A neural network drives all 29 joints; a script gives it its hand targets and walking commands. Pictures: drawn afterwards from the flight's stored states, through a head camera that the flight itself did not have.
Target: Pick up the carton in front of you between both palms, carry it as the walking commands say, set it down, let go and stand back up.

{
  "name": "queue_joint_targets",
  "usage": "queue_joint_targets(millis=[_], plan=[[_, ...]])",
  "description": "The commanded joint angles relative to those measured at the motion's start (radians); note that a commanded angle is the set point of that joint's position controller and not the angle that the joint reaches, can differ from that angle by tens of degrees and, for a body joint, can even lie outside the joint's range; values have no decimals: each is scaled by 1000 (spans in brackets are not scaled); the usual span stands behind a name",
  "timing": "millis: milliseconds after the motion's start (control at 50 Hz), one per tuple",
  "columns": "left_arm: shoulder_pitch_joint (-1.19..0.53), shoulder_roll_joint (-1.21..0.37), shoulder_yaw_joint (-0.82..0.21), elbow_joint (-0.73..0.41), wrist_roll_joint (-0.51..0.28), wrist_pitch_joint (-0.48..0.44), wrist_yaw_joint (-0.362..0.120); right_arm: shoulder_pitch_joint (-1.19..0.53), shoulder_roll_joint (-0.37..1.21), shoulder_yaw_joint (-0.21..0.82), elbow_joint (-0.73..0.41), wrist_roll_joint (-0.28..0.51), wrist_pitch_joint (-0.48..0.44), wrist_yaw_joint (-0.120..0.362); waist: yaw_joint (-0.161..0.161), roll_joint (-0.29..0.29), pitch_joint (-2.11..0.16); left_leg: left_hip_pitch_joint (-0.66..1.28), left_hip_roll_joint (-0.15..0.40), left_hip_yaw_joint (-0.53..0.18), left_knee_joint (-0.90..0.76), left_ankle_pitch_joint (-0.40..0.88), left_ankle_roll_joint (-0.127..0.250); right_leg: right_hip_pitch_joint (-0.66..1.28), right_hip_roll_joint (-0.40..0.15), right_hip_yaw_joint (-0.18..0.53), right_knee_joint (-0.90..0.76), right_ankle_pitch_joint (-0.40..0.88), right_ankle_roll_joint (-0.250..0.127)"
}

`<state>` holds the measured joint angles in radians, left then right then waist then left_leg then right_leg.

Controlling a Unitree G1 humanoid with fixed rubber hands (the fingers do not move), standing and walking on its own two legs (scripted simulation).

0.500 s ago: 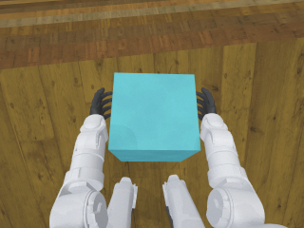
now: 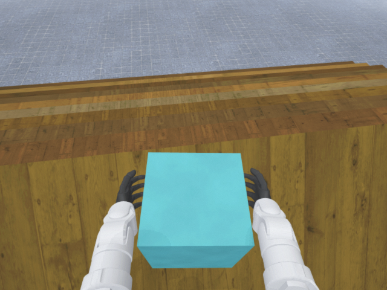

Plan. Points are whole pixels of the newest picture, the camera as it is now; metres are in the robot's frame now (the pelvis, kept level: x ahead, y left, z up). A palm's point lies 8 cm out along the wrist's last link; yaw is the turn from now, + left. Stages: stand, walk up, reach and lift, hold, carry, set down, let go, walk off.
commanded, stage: reach and lift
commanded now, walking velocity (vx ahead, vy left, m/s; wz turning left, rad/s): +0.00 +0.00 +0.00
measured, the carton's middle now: (193, 214) +0.31 +0.00 -0.09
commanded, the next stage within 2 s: hold in 1.26 s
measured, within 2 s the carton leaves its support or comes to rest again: neither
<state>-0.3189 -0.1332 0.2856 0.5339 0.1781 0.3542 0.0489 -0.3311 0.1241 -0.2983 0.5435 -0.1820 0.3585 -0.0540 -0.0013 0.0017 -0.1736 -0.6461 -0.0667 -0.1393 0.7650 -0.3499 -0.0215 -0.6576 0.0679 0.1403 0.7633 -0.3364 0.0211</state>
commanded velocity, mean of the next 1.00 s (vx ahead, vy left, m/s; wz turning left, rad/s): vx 0.00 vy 0.00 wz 0.00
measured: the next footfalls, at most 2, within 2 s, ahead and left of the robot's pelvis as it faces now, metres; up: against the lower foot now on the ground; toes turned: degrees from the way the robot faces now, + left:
none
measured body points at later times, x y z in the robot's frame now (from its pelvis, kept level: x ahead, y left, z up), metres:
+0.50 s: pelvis -0.01 +0.00 +0.03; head -0.03 +0.00 +0.48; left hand +0.30 +0.15 +0.05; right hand +0.30 -0.15 +0.05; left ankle +0.01 +0.13 -0.71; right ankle +0.02 -0.13 -0.71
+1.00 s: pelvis +0.01 +0.00 +0.04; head -0.02 +0.00 +0.49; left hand +0.31 +0.15 +0.06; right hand +0.31 -0.15 +0.06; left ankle +0.01 +0.13 -0.71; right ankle +0.02 -0.13 -0.71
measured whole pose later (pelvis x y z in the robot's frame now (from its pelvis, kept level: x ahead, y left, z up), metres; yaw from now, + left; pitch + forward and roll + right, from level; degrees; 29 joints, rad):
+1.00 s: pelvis +0.01 +0.00 +0.04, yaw +0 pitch -4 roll +0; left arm -0.26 -0.15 0.24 0.30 0.27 0.66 -0.02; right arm -0.26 0.15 -0.24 0.31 -0.27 0.66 -0.01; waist 0.00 0.00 -0.01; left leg -0.11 -0.04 -0.14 0.39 -0.21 -0.01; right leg -0.12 0.04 0.14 0.39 -0.20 0.01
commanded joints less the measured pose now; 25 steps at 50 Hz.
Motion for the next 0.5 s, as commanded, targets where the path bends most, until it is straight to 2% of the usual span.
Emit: queue_joint_targets(millis=[0,140,260,340,480], plan=[[-459,-1005,-600,-25,-137,33,-248,-439,1028,607,-16,141,34,256,3,-5,-359,307,-41,52,-160,371,9,343,40,-54,-155,369,-3],[-395,-993,-646,-137,-158,148,-267,-376,1014,654,-130,164,148,272,1,-1,-211,469,-29,52,-305,392,2,493,26,-53,-298,384,-2],[-395,-964,-571,-130,-124,228,-283,-380,979,584,-132,130,226,287,2,-3,-25,481,-23,62,-383,233,8,501,22,-63,-378,226,-10],[-472,-965,-518,-97,-103,234,-298,-460,978,529,-102,107,232,302,3,0,12,464,-18,70,-387,132,15,486,19,-73,-380,116,-18],[-567,-995,-543,-123,-116,226,-305,-555,1015,556,-120,125,225,313,6,-2,-81,493,-18,74,-378,144,18,525,18,-77,-365,134,-14]])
